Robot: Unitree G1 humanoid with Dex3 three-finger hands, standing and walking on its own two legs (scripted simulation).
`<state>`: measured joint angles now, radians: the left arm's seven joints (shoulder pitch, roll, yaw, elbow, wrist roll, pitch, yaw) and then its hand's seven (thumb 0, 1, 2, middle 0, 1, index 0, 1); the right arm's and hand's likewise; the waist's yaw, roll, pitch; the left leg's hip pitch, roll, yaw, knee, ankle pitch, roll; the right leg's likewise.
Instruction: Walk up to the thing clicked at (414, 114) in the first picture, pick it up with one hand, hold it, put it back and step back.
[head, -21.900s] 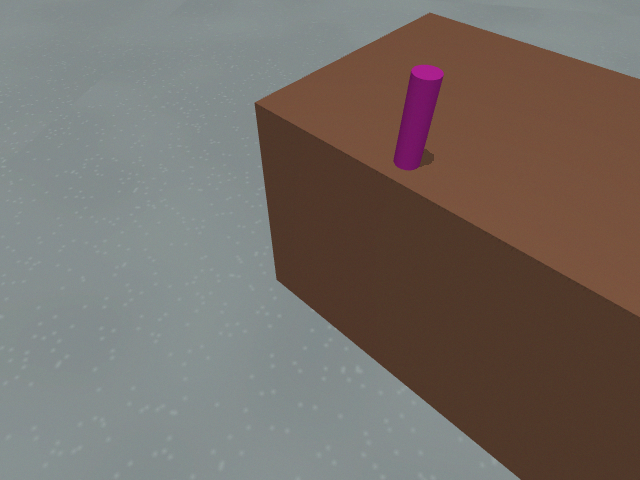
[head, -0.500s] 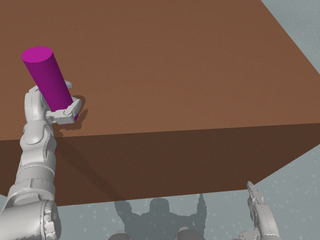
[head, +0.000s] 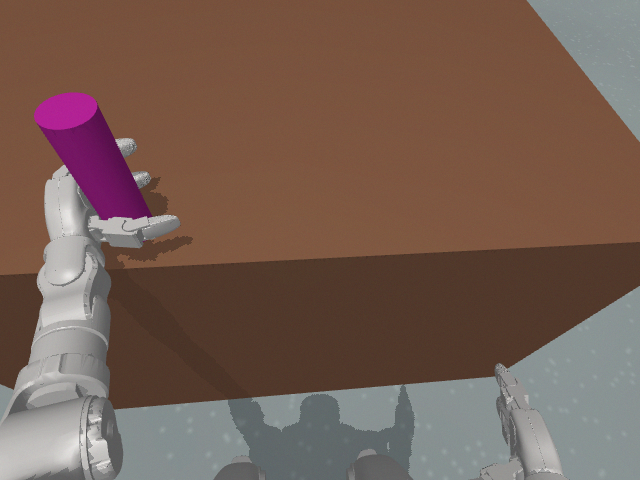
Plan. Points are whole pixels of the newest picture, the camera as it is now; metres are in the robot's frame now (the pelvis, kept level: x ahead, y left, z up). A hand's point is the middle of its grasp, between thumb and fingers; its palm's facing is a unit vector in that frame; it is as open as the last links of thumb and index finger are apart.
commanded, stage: open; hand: left
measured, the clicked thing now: (106, 180) +0.44 +0.22 +0.12
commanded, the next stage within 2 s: withdraw in 0.06 s
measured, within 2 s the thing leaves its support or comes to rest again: neither
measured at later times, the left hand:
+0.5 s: hand (70, 149) +0.46 +0.25 +0.15, palm faces +0.26 -0.96 -0.02, open 17.3 cm
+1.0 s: hand out of the picture +0.39 +0.36 +0.20, palm faces +0.45 -0.84 -0.30, open 17.5 cm
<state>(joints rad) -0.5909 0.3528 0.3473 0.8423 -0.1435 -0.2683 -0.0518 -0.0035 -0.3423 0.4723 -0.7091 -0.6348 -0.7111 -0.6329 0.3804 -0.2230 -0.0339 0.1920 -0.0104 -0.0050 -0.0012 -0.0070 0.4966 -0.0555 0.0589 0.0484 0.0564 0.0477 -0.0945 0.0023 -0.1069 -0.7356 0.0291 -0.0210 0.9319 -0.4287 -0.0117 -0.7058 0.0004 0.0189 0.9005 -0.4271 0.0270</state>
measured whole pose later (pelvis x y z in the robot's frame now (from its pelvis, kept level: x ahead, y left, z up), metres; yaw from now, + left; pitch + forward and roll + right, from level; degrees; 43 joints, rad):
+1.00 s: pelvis +0.01 +0.00 +0.03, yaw +0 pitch +8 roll +0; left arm -0.52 0.65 0.48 0.67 -0.02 -0.02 -0.10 -0.01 -0.54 0.02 -0.06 -0.04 -0.06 -0.04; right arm 0.36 -0.24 -0.03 0.40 0.05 -0.03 -0.01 -0.01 0.56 -0.05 0.06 0.05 0.06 0.05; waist -0.01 0.03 -0.09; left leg -0.52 0.02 -0.01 0.75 -0.36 -0.01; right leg -0.50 -0.01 0.02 0.73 -0.37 0.03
